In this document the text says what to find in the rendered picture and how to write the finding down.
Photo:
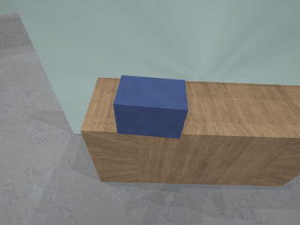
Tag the carton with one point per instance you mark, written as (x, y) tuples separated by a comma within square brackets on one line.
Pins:
[(147, 106)]

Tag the pedestal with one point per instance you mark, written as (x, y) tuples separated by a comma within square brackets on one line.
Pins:
[(235, 134)]

